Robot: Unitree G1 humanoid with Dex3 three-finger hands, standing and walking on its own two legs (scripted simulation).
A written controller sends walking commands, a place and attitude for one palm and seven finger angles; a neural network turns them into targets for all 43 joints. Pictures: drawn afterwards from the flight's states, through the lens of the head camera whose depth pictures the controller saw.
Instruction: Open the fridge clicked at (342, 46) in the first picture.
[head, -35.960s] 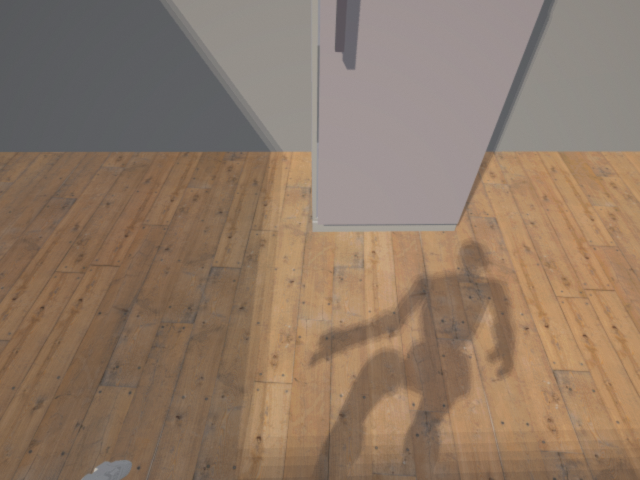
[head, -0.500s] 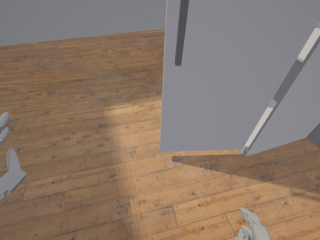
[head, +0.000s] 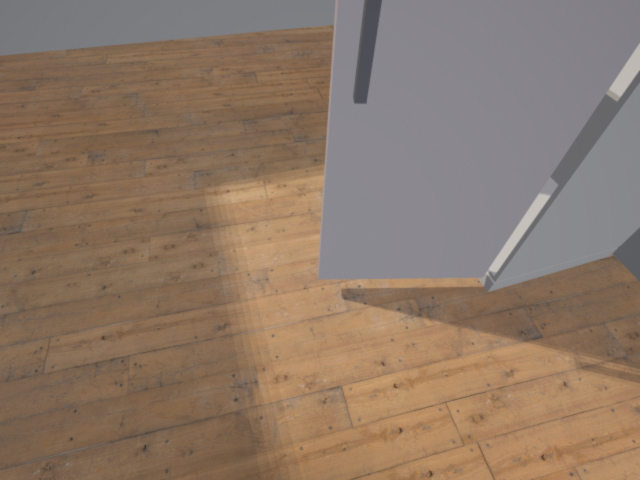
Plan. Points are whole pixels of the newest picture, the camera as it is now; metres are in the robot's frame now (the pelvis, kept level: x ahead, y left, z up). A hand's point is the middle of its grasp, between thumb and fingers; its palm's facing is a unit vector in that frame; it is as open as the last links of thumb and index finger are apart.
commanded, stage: let the arm hang, fingers relaxed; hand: left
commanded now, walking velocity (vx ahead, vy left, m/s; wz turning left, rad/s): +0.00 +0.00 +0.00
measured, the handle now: (367, 24) +0.80 -0.04 +0.19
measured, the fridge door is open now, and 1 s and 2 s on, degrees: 74 74 74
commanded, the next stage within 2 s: look to check the result in 0.78 s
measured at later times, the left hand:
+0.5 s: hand out of the picture +0.08 +0.26 -0.14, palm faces -0.04 -0.92 -0.38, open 7.4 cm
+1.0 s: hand out of the picture +0.12 +0.22 -0.15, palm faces -0.07 -0.95 -0.30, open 7.4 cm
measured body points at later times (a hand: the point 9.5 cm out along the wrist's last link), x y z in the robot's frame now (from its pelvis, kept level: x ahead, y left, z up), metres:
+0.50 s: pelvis +0.01 +0.00 +0.01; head +0.02 -0.02 +0.46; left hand +0.08 +0.31 -0.11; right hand +0.09 -0.28 -0.13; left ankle +0.05 +0.08 -0.73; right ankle +0.00 -0.13 -0.73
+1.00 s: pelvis +0.04 -0.02 +0.02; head +0.06 -0.02 +0.46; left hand +0.12 +0.27 -0.12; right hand +0.11 -0.32 -0.12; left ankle +0.05 +0.08 -0.73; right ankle +0.00 -0.13 -0.73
